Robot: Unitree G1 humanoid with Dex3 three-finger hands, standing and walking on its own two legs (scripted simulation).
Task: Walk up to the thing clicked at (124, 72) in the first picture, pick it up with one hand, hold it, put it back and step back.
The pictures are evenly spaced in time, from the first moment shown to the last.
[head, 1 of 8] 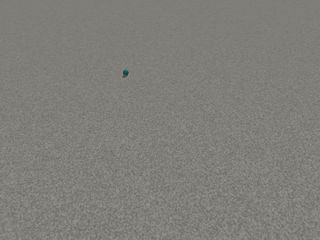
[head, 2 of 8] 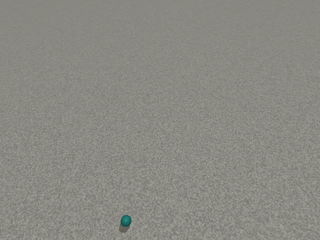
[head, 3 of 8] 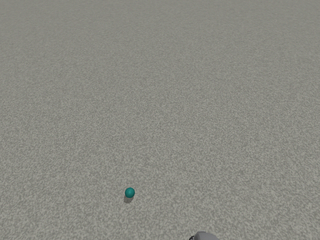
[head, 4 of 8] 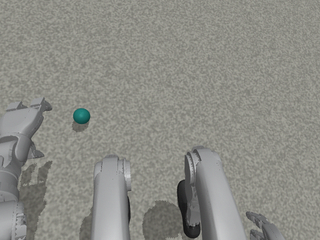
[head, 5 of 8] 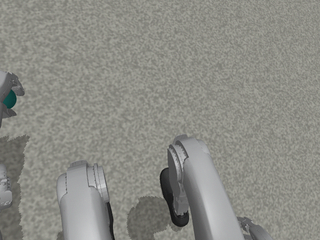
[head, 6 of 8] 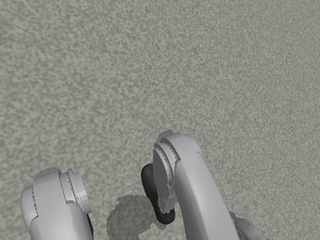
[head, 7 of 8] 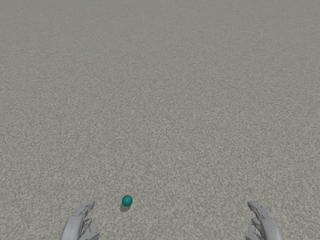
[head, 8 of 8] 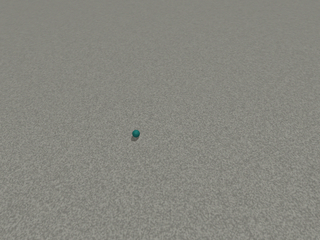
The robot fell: no
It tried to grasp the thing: yes
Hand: left
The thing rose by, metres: 0.69
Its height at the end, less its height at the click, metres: +0.00
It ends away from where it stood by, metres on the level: 0.01
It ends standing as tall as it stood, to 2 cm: yes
